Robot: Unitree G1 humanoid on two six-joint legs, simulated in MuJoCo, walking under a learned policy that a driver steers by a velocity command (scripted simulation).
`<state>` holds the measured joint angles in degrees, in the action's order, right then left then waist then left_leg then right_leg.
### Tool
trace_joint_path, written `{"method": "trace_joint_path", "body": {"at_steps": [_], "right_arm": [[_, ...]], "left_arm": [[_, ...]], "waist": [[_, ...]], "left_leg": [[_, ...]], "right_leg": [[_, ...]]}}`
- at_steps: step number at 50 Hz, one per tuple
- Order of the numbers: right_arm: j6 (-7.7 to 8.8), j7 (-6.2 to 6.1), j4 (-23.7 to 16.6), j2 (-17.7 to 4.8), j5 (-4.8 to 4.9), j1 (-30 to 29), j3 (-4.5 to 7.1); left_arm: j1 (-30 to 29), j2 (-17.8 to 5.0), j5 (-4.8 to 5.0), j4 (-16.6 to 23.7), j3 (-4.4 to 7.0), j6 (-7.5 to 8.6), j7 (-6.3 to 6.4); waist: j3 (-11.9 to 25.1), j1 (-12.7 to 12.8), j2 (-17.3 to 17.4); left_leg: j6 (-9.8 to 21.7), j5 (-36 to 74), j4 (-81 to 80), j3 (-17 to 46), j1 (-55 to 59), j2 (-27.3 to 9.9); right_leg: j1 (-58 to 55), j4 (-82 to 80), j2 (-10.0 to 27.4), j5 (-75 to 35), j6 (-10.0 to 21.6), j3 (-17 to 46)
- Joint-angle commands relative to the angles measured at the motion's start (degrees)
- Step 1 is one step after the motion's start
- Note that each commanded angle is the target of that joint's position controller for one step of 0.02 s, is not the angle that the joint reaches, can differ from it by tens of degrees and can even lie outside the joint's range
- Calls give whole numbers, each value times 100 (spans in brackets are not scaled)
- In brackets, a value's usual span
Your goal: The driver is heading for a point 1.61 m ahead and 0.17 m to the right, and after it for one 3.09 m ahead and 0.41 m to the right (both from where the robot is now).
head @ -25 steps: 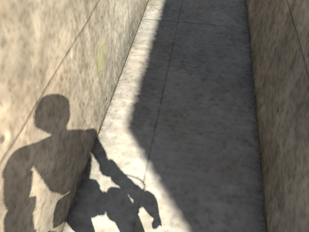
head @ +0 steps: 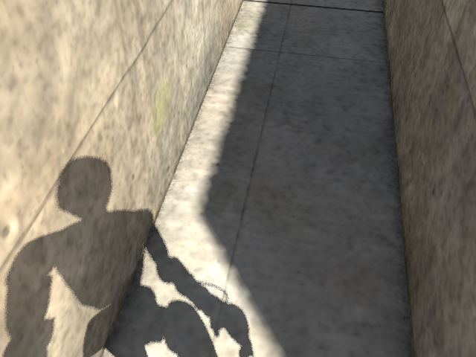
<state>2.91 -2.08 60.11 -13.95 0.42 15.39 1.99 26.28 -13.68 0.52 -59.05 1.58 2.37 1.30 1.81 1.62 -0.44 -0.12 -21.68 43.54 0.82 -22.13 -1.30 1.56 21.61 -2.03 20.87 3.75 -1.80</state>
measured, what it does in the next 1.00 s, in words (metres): walks ahead: left foot, then right foot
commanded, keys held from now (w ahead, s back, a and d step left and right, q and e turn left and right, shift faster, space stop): w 1.00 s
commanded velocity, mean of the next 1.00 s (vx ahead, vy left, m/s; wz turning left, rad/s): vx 0.44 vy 0.00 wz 0.00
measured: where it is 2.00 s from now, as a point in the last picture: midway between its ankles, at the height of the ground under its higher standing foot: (275, 205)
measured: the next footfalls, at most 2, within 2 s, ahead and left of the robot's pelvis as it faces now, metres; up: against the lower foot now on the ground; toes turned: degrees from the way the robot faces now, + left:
left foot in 0.18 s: +0.15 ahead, +0.15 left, +0.00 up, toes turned +2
right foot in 0.70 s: +0.52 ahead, -0.11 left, +0.00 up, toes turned -1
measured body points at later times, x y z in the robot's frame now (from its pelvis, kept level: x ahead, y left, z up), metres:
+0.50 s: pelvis +0.20 +0.05 +0.01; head +0.20 +0.06 +0.46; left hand +0.34 +0.32 -0.10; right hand +0.14 -0.22 -0.12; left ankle +0.11 +0.15 -0.74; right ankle +0.35 -0.14 -0.66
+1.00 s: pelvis +0.49 -0.05 +0.01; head +0.50 -0.05 +0.46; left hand +0.48 +0.23 -0.12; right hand +0.61 -0.31 -0.11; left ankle +0.60 +0.14 -0.65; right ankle +0.48 -0.11 -0.74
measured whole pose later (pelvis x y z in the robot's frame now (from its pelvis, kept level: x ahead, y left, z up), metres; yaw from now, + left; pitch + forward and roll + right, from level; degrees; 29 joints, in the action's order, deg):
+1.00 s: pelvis +0.49 -0.05 +0.01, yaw -1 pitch +2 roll +0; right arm 4.3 -2.3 49.2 -14.5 -0.2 11.1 3.4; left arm 24.5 -14.7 -0.1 -51.7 4.6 5.2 0.3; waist 1.1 2.9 1.0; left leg -1.9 -6.1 59.7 2.3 -42.2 -8.0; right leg 9.5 17.7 -5.0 10.1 5.7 -1.0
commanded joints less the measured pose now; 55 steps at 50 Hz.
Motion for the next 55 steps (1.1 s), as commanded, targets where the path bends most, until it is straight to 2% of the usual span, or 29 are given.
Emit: {"method": "trace_joint_path", "body": {"at_steps": [1, 5, 6, 8, 9, 10, 11, 12, 13, 14, 15, 16, 19, 21, 24, 28, 31, 33, 34, 35, 36, 37, 38, 39, 40, 42, 45, 52, 55], "right_arm": [[280, 180, -526, -444, -2, -647, 116], [372, 363, -690, -149, 54, -945, 15], [412, 377, -665, -241, 15, -764, 29], [402, 329, -193, -750, 23, 522, 314], [375, 271, 6, -1078, 12, 1412, 480], [327, 206, 68, -1526, -77, 2086, 530], [408, 211, 81, -1540, -174, 2109, 483], [466, 215, -65, -1217, -17, 1421, 416], [485, 202, -258, -931, 49, 813, 329], [500, 214, -425, -903, 55, 274, 302], [506, 218, -490, -801, -17, 58, 263], [479, 215, -452, -739, -108, 181, 229], [443, 109, -313, -811, -86, 721, 213], [416, 37, -324, -1004, -97, 935, 265], [360, -37, -397, -985, -44, 1057, 253], [285, 10, -467, -1038, -24, 1290, 281], [213, 18, -516, -1262, 37, 1110, 362], [169, 0, -639, -1423, 16, 838, 420], [131, -8, -642, -1297, -29, 774, 364], [122, -24, -698, -1138, -38, 866, 271], [219, 17, -749, -244, -62, 1885, 39], [369, 35, -535, -222, 67, 2225, 28], [456, 29, -657, -667, 154, 1702, 138], [489, 10, -793, -791, 107, 1153, 157], [448, -9, -842, -794, -3, 797, 193], [267, -66, -954, -728, -17, 626, 254], [139, -57, -1040, -499, -14, 517, 250], [231, -5, -1530, -387, -74, -844, 192], [289, 15, -1639, -397, 2, -1278, 134]], "left_arm": [[759, -778, 72, 63, 247, 141, 79], [591, -1004, 49, 307, 332, 58, -8], [438, -1102, 75, 391, 363, 24, -43], [254, -1217, 33, 513, 392, 106, -59], [-13, -1071, 32, 619, 342, 184, -83], [-86, -420, -95, 824, 142, 322, -131], [271, -50, 248, 890, 86, 493, -142], [-1, -535, 438, 980, 158, 583, -140], [-486, -865, 349, 1097, 216, 588, -136], [-628, -905, 233, 1001, 260, 543, -62], [-590, -927, 87, 927, 312, 453, -23], [-532, -847, 93, 911, 326, 363, -35], [-646, -695, 23, 920, 365, 198, -23], [-1089, -625, -35, 1117, 358, 215, -22], [-1886, -533, -24, 1367, 314, 300, -111], [-2776, -422, -12, 1638, 199, 483, -219], [-2796, -577, 29, 1745, 196, 559, -322], [-2130, -974, 23, 1596, 378, 558, -343], [-1195, -1149, -18, 1349, 491, 505, -380], [-275, -1404, -61, 1080, 616, 436, -363], [353, -1974, -143, 904, 742, 412, -371], [570, -1624, -7, 934, 630, 489, -420], [176, -1219, 38, 1029, 525, 532, -425], [-251, -1092, 35, 1157, 491, 514, -393], [-675, -1032, -73, 1256, 470, 466, -362], [-1017, -855, -151, 1297, 426, 422, -284], [-720, -901, -96, 1163, 458, 423, -173], [-73, -1027, -15, 1082, 508, 363, -13], [206, -1144, 37, 1025, 557, 419, -18]], "waist": [[-1509, 109, -461], [-1191, 105, -398], [-1021, -55, -585], [-419, -687, -665], [-11, -1194, -298], [533, -1214, 1172], [829, -944, 1871], [13, -729, 1105], [-440, -611, 667], [-674, -382, 221], [-753, -206, 210], [-745, -148, 364], [-916, -129, 350], [-937, -209, 404], [-985, -362, 428], [-1074, -601, 470], [-1037, -358, 707], [-421, 88, 862], [53, 548, 863], [688, 884, 584], [1663, 393, -1128], [2266, 358, -1797], [1513, 345, -1231], [992, 276, -557], [652, 97, -9], [227, -198, -337], [-100, -282, -406], [-565, 50, -290], [-747, 214, -311]], "left_leg": [[146, -329, 918, 118, -2405, -447], [82, 111, -306, -510, -890, -94], [70, 554, -589, -776, -141, 152], [145, 1219, -1035, -928, 1742, 599], [431, 1097, -1319, -149, 2817, 95], [972, 387, -2157, 2217, 3470, -1351], [1839, -746, -3336, 4830, 3679, -2184], [1769, -1445, -3375, 4507, 3299, -2215], [1485, -1149, -3337, 3649, 2744, -2027], [1241, -454, -3425, 2802, 2055, -1749], [1088, 51, -3558, 2213, 1583, -1462], [1034, 432, -3630, 1789, 1340, -1350], [1108, 1270, -3832, 1029, 1109, -1095], [1144, 1341, -3929, 783, 1140, -1085], [1019, 1584, -3937, 468, 1271, -960], [987, 1769, -3798, 294, 1960, -1129], [838, 2396, -3366, 261, 2356, -1405], [695, 4362, -2368, 112, 2470, -1316], [591, 5200, -1310, -36, 2330, -1146], [384, 4455, 77, -174, 1545, -876], [56, 795, 2509, -219, -569, 75], [116, -1185, 3600, 527, -1308, 328], [138, -959, 4153, 617, -1905, 51], [112, -577, 4041, 441, -1997, -207], [59, -1, 3615, 421, -1755, -399], [42, 361, 3090, 452, -1374, -719], [-38, 844, 2495, 368, -1574, -832], [-250, 2693, 388, 131, -1962, -640], [-271, 2796, -334, -56, -1770, -427]], "right_leg": [[-511, -1373, 2123, -266, 1133, 2013], [133, -1027, 1526, -1307, 868, 988], [503, -753, 1403, -1731, 805, 827], [1188, 423, 1031, -3048, 466, 537], [1890, 1794, 720, -2900, 112, 233], [2806, 4081, 128, 519, -184, 154], [3847, 5378, -329, 1331, -183, 1206], [4590, 5869, 120, 1023, -86, 1275], [4681, 5810, 435, 411, 47, 1107], [4360, 5404, 730, -184, 20, 939], [3953, 4944, 882, -515, -35, 901], [3666, 4708, 948, -656, -106, 873], [3761, 4210, 911, -1203, -398, 666], [3986, 3689, 931, -1744, -549, 602], [3981, 2554, 825, -2543, -591, 403], [4037, 1621, 644, -2588, -518, 114], [3681, 1050, 583, -1950, -258, 211], [2503, 995, 205, -1565, -42, -45], [1479, 869, -29, -1614, 156, -174], [49, 951, 232, -1717, 382, 154], [-2034, 709, 1857, -802, 1382, 3052], [-2281, -291, 2321, -514, 1683, 4898], [-1842, -166, 2072, -853, 1344, 4177], [-1043, -64, 1888, -1612, 1099, 3203], [-143, -229, 1735, -1855, 1029, 2692], [909, -765, 1559, -1455, 976, 2358], [1266, -1237, 1426, -999, 1127, 1941], [990, -1455, 1157, -1807, 834, 1045], [685, -1443, 1130, -1898, 698, 869]]}}
Keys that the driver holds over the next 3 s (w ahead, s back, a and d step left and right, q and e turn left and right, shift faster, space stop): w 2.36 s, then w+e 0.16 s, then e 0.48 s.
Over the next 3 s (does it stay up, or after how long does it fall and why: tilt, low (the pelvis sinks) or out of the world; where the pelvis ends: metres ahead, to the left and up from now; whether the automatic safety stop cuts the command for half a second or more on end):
stays up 1.60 -0.16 0.00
